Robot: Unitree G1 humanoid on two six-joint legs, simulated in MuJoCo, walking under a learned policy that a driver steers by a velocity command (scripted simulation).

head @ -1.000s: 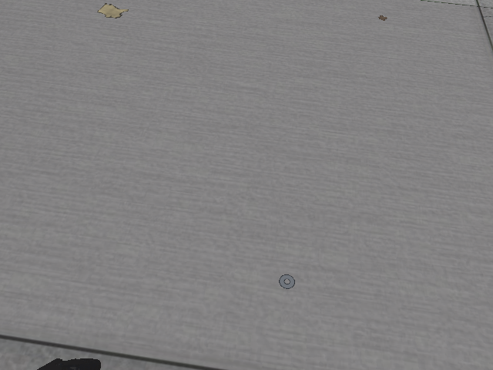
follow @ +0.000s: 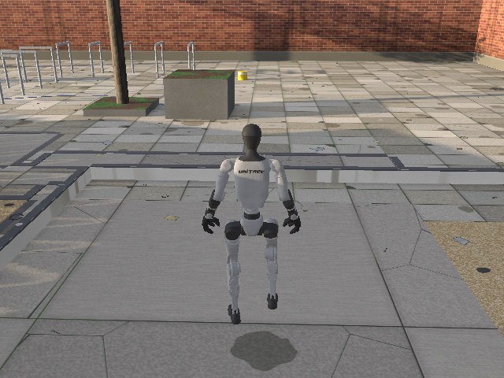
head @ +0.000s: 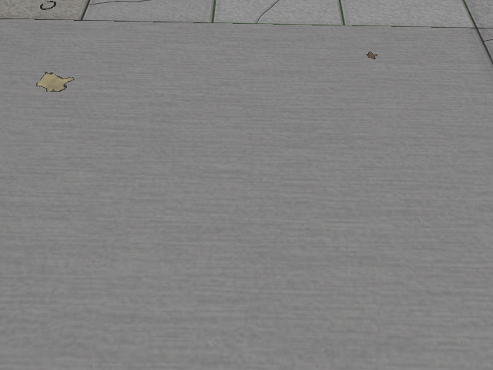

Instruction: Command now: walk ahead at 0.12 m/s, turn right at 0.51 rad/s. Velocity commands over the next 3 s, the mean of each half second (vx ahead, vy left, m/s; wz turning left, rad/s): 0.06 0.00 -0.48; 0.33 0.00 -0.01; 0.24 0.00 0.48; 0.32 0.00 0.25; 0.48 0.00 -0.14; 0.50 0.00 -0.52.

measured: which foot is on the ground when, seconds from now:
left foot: down 0.00-0.16, up 0.18-0.58, down 0.60-1.00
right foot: up 0.00-0.14, down 0.16-0.60, up 0.62-0.96, down 0.98-1.00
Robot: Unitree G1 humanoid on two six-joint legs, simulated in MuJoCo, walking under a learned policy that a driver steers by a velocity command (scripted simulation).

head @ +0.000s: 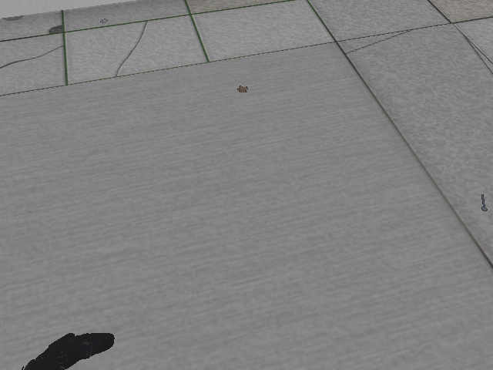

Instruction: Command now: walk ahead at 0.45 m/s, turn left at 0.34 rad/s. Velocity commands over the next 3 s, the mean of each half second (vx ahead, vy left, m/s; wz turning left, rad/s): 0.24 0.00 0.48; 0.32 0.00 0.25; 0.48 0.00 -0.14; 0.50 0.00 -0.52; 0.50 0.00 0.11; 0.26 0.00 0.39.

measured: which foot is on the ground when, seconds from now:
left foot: down 0.00-0.00, up 0.02-0.42, down 0.44-0.90, up 0.92-1.00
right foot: down 0.00-0.42, up 0.44-0.88, down 0.90-1.00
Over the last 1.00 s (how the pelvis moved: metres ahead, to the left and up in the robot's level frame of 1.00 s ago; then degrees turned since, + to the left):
0.19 -0.08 -0.01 -12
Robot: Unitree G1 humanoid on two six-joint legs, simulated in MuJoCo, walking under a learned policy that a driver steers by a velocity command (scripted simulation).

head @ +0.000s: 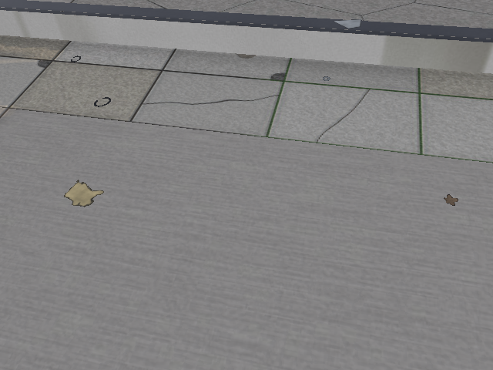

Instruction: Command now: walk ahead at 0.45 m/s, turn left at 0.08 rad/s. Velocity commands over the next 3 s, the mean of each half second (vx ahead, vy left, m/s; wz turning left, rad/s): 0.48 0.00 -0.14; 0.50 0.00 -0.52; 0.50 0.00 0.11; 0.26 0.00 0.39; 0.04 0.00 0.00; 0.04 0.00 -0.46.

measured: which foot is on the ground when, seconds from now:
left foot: up 0.00-0.34, down 0.36-0.88, up 0.90-1.00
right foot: down 0.00-0.38, up 0.40-0.84, down 0.86-1.00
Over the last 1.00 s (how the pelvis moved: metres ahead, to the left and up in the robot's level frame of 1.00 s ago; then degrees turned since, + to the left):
0.32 0.02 0.01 23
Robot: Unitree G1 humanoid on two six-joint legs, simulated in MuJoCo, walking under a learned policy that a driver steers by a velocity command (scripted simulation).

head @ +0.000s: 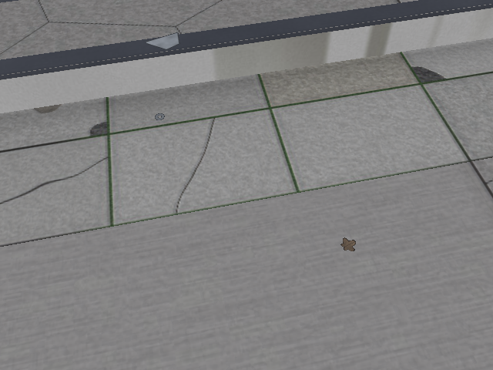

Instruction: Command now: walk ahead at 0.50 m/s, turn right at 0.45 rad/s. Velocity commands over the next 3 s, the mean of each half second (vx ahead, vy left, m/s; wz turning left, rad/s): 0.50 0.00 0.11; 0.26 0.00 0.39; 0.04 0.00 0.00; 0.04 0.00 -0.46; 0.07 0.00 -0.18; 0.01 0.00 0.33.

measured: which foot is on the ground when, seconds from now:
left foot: up 0.00-0.38, down 0.40-0.86, up 0.88-1.00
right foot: down 0.00-0.42, up 0.44-0.84, down 0.86-1.00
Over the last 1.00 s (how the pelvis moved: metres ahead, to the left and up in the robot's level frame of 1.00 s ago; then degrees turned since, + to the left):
0.51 -0.07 -0.01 -24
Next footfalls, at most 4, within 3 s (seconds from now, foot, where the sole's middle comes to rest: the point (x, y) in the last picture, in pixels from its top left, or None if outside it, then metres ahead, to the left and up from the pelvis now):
0.40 left None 0.42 0.16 -0.77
0.86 right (248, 274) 0.70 0.04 -0.77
1.16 left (173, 327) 0.54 0.25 -0.77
1.98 left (171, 299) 0.62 0.26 -0.77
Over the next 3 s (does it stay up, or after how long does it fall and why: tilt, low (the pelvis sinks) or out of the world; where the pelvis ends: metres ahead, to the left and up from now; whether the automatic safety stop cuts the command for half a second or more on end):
stays up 0.60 0.18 0.00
